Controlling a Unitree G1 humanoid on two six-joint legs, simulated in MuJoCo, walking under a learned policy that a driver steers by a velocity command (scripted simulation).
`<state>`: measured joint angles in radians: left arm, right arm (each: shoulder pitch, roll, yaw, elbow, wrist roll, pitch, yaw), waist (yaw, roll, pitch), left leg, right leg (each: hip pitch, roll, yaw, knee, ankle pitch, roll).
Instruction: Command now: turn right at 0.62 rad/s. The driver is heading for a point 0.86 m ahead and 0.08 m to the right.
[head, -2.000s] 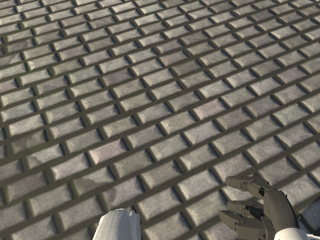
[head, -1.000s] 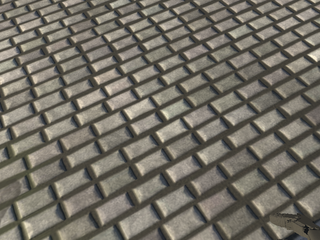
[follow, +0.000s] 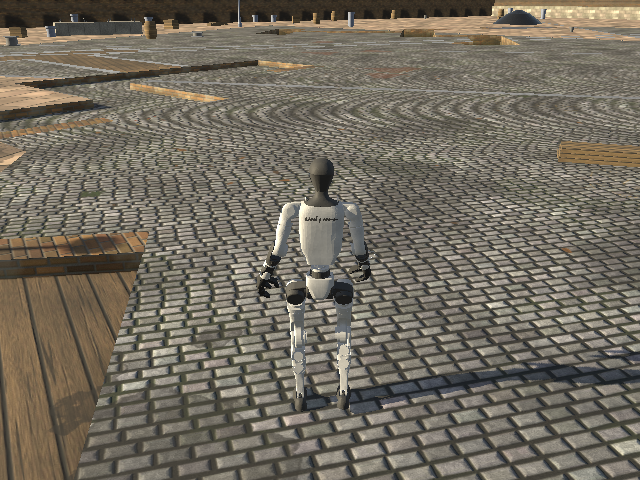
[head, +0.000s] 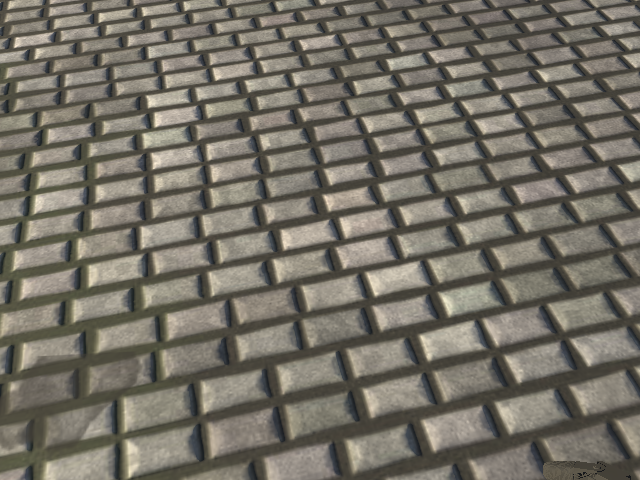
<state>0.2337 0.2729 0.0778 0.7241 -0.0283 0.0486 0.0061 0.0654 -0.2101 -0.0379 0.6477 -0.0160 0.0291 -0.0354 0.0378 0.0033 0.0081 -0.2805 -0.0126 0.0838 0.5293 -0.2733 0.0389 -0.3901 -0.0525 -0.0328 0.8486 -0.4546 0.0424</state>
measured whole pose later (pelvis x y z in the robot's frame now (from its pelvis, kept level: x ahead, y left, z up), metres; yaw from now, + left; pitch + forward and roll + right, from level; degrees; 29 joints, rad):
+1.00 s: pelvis +0.28 +0.08 -0.01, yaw +6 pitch +2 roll +0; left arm 0.36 0.30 0.04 0.80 0.03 -0.06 -0.02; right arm 0.19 -0.31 -0.04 0.69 -0.04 -0.02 0.03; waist 0.05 -0.03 0.01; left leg -0.38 -0.07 0.10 0.66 -0.32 0.10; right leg -0.38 -0.10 0.02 1.29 -0.30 -0.03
